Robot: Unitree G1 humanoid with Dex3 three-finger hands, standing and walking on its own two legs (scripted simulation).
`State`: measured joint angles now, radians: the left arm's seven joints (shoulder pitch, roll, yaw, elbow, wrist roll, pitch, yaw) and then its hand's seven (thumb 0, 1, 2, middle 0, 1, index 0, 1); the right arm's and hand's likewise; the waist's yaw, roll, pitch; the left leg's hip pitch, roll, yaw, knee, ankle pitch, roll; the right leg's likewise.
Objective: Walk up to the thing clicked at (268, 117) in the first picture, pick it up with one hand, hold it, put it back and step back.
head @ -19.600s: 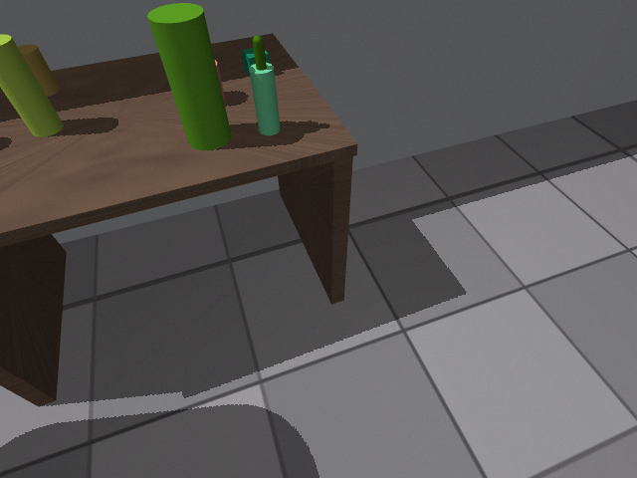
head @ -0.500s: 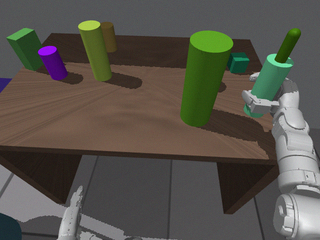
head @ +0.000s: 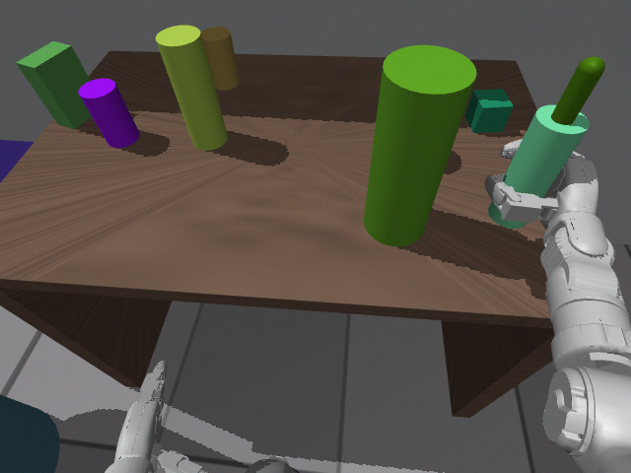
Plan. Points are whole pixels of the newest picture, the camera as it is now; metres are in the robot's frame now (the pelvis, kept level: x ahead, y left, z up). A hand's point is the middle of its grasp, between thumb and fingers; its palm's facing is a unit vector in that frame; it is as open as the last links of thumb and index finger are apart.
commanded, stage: lower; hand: right
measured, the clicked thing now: (543, 151) +0.46 -0.19 +0.17
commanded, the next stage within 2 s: loosen in 1.18 s
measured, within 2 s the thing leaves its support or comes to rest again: rests again in 1.06 s
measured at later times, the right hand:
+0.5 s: hand (500, 208) +0.47 -0.19 +0.06, palm faces +0.13 +0.99 +0.01, open 7.1 cm
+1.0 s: hand (493, 218) +0.48 -0.19 +0.03, palm faces +0.13 +0.99 +0.01, open 7.1 cm
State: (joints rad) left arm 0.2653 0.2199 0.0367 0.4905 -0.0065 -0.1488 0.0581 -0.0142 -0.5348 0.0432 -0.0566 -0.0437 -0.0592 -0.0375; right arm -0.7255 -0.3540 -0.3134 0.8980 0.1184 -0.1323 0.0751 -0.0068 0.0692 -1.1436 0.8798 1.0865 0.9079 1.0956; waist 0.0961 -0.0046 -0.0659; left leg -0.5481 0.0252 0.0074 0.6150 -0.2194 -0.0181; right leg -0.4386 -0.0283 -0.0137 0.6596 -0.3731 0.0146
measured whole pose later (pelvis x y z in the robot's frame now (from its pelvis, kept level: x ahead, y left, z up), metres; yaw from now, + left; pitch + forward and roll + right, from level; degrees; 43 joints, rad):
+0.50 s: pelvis -0.01 +0.00 -0.02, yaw +0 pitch +14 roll +1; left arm 0.29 0.23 0.04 0.38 0.02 -0.15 0.03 -0.01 -0.54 0.05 -0.06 -0.05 -0.06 -0.05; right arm -0.77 -0.38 -0.36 1.05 0.08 -0.29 0.08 -0.01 0.07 -1.14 0.88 1.09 0.91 1.10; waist 0.14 0.01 -0.08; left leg -0.73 0.03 0.01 0.75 -0.26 -0.02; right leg -0.63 -0.03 -0.01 0.82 -0.43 0.01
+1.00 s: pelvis -0.02 +0.00 -0.04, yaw +0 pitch +17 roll +1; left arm 0.34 0.24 0.02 0.21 0.04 -0.13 0.01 -0.01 -0.54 0.05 -0.06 -0.05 -0.06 -0.05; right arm -0.82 -0.42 -0.42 1.12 0.04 -0.34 0.08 -0.01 0.07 -1.15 0.88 1.09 0.90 1.10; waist 0.18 0.02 -0.10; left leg -0.88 0.02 0.01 0.88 -0.29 -0.02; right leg -0.78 -0.03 0.00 0.96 -0.48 0.01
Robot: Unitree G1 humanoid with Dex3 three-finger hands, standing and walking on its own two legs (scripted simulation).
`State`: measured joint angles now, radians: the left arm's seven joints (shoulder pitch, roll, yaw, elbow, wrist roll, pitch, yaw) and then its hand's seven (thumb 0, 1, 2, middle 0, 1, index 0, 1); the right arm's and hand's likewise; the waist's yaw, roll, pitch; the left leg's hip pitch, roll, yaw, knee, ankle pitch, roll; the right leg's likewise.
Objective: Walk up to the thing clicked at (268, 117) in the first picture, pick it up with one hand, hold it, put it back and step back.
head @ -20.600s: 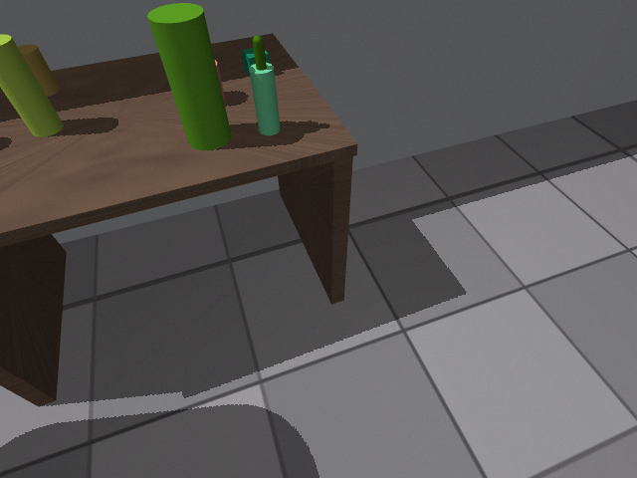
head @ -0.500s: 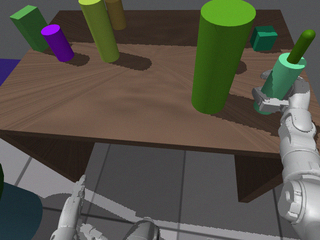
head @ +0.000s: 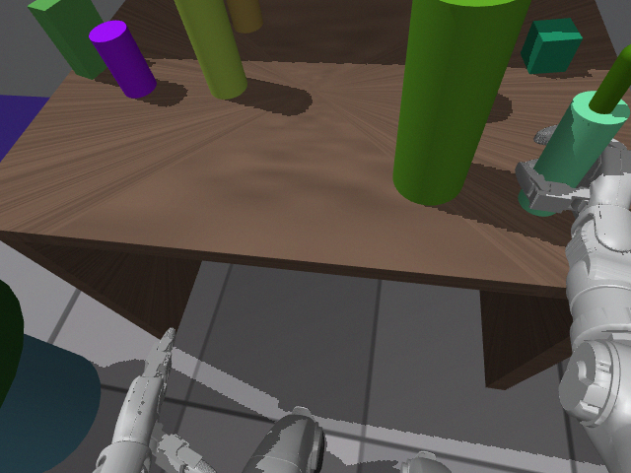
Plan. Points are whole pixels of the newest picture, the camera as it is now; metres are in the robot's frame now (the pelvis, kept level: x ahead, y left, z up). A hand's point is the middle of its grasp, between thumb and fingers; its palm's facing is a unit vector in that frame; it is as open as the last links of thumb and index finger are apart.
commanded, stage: lower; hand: right
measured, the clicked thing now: (579, 139) +0.50 -0.20 +0.13
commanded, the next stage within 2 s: loosen in 0.18 s
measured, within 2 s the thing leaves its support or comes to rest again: rests again in 0.06 s
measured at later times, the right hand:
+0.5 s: hand (550, 174) +0.50 -0.19 +0.06, palm faces +0.15 +0.99 +0.00, open 7.3 cm
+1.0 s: hand (559, 168) +0.51 -0.20 +0.07, palm faces +0.16 +0.99 +0.01, open 14.0 cm
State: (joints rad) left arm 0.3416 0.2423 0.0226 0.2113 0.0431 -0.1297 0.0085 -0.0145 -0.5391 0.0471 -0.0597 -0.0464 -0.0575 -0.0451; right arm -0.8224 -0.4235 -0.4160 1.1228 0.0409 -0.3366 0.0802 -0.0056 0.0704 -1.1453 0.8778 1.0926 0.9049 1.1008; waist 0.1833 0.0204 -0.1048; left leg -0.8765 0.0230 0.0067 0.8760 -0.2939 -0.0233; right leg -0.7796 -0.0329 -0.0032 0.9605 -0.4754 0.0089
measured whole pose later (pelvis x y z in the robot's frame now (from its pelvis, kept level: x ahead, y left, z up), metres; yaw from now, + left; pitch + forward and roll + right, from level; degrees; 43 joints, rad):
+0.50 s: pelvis +0.00 +0.00 -0.01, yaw +0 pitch +19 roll +1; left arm 0.37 0.25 0.02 0.13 0.05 -0.13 0.01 -0.01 -0.52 0.03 -0.06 -0.05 -0.07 -0.04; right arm -0.86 -0.46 -0.43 1.16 0.04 -0.36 0.09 -0.01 0.07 -0.98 0.92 1.01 0.95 1.02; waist 0.19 0.01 -0.11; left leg -0.95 0.02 0.02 0.94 -0.32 -0.02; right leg -0.86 -0.04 0.01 1.04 -0.50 0.01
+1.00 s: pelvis +0.01 +0.00 -0.01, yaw +0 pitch +19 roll +1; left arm 0.38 0.26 0.04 0.12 0.04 -0.10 0.00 -0.01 -0.54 0.05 -0.07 -0.06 -0.06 -0.06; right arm -0.82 -0.46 -0.46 1.10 0.04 -0.34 0.10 -0.01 0.38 -0.29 0.49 0.40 0.48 0.41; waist 0.19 0.01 -0.12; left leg -0.93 0.02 0.01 0.93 -0.33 -0.02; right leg -0.83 -0.04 0.01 1.02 -0.51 0.01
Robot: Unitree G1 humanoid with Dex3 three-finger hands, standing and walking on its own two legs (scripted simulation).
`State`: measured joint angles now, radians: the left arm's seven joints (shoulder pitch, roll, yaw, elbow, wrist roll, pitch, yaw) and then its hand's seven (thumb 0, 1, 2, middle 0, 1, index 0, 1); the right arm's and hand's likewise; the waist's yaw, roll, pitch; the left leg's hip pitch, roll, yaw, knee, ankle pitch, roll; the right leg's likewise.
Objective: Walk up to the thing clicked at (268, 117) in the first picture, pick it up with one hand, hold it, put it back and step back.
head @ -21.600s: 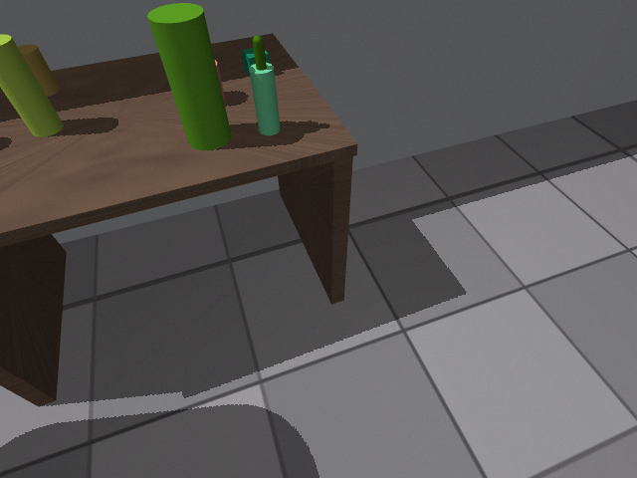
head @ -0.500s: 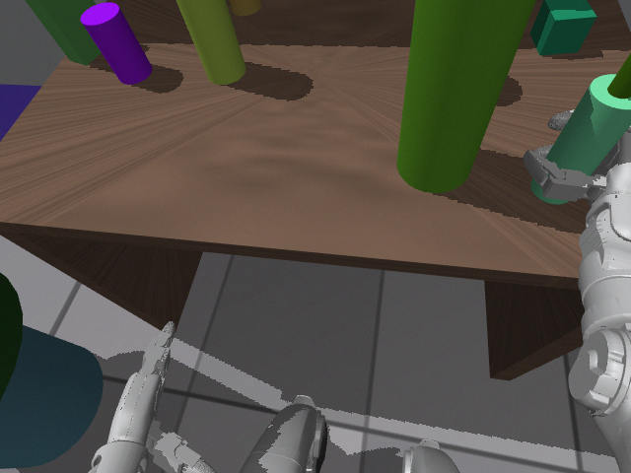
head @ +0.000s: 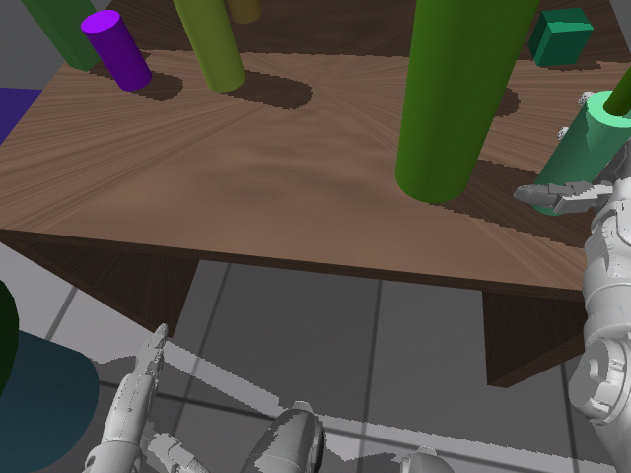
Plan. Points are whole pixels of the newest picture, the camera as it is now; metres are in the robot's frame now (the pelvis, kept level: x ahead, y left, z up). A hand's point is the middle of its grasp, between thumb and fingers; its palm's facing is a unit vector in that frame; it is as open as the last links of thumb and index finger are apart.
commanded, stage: withdraw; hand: right
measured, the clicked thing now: (592, 140) +0.49 -0.20 +0.13
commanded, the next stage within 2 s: rise in 0.18 s
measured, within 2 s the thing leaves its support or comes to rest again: neither
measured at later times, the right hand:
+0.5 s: hand out of the picture +0.47 -0.30 +0.18, palm faces +0.30 +0.92 -0.26, open 16.9 cm
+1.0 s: hand out of the picture +0.31 -0.30 +0.17, palm faces +0.39 +0.84 -0.37, open 17.5 cm
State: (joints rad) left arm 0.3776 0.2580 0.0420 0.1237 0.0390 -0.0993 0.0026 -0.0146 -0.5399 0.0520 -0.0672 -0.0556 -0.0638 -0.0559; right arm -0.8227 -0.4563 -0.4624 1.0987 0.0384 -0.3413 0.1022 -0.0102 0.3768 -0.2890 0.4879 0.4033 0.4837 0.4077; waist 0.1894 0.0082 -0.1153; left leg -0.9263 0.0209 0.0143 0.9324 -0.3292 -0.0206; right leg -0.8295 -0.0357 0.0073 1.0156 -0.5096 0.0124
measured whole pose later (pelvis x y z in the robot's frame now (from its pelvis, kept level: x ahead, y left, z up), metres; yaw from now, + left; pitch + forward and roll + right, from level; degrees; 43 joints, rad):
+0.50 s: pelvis +0.02 +0.00 +0.04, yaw +0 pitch +11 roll +1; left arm 0.36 0.26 0.01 0.32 -0.03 -0.07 0.02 -0.01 -0.53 0.05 -0.07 -0.06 -0.07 -0.06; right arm -0.79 -0.64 -0.38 1.04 -0.02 -0.09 0.12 -0.01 0.46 -0.08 0.12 0.10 0.12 0.10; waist 0.07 -0.01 -0.10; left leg -0.62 0.03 0.02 0.69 -0.27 -0.02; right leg -0.52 -0.03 0.00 0.74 -0.42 0.01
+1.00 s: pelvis +0.05 +0.00 +0.06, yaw -1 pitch +4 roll +1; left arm 0.36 0.24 0.11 0.42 -0.06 -0.02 0.01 -0.01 -0.53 0.07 -0.06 -0.05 -0.06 -0.05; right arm 0.08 -0.41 -0.35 0.06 0.07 -0.02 0.00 -0.01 0.54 -0.05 0.07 0.05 0.06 0.06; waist -0.04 -0.06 -0.08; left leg -0.36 0.03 0.03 0.56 -0.26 -0.02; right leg -0.25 -0.02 0.01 0.57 -0.39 0.01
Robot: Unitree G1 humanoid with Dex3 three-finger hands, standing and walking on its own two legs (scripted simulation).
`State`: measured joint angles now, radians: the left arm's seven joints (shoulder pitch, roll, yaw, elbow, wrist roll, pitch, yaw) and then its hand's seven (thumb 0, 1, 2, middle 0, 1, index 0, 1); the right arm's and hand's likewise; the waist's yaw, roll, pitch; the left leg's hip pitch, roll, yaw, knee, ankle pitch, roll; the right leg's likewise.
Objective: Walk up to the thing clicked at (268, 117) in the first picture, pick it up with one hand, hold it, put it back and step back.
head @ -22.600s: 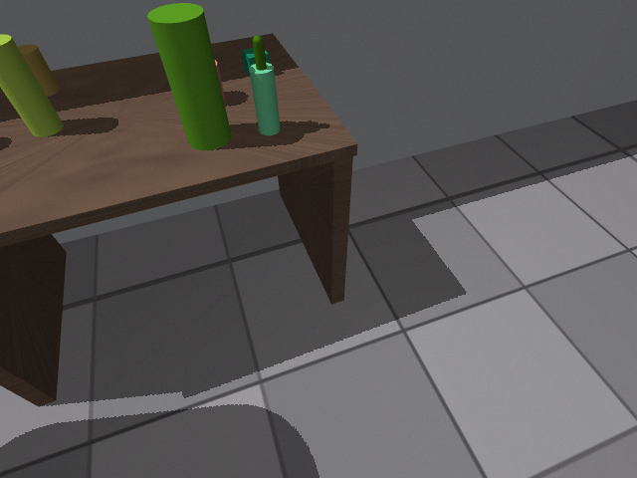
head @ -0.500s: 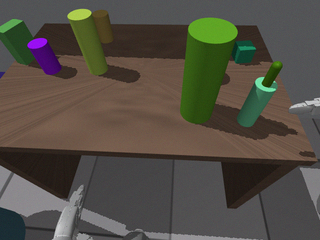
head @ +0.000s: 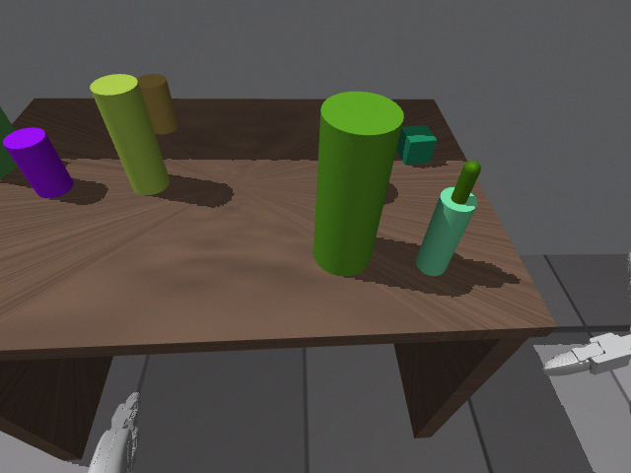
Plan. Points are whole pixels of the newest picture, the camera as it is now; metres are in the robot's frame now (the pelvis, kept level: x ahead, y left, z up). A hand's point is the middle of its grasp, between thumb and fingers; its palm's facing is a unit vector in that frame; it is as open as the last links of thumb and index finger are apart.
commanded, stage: sink last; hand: right
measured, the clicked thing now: (449, 220) +0.45 -0.19 +0.07
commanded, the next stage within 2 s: home in 0.58 s
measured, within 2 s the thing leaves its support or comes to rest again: neither
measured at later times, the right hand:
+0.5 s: hand (620, 427) +0.14 -0.24 +0.14, palm faces +0.38 +0.83 -0.41, open 17.4 cm
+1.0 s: hand (536, 464) +0.14 -0.21 +0.04, palm faces +0.23 +0.92 -0.31, open 17.5 cm
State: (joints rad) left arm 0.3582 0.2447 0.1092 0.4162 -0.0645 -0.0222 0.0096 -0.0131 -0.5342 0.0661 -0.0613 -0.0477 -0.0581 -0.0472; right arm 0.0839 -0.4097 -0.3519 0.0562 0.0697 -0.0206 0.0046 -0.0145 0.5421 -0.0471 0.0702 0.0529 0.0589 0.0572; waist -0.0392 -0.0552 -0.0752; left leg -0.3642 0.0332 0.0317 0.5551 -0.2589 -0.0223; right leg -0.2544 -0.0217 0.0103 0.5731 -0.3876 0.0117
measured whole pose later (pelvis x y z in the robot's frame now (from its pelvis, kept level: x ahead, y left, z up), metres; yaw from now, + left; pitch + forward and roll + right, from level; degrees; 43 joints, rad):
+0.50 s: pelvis -0.03 +0.02 +0.00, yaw -2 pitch -2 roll +0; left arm 0.33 0.21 0.15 0.48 -0.02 -0.09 0.06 -0.01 -0.50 0.03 -0.06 -0.05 -0.07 -0.03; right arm 0.50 -0.30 -0.32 -0.32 0.07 -0.19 -0.02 -0.01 0.54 -0.04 0.07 0.05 0.06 0.06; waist -0.06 -0.05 0.01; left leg -0.28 0.05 0.06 0.55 -0.23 -0.01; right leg -0.17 -0.01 0.04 0.53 -0.33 0.02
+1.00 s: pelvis -0.03 +0.01 +0.01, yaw -1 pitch -2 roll +0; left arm 0.22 0.16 0.05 0.61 -0.01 -0.14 0.04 -0.01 0.09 0.51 -0.14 -0.19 -0.15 -0.19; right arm 0.51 -0.23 -0.16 -0.02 0.03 -0.24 0.00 -0.01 0.55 -0.05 0.06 0.05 0.05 0.05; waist -0.03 -0.03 0.05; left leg -0.25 0.04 0.05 0.47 -0.19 -0.01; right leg -0.14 -0.01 0.03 0.46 -0.29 0.02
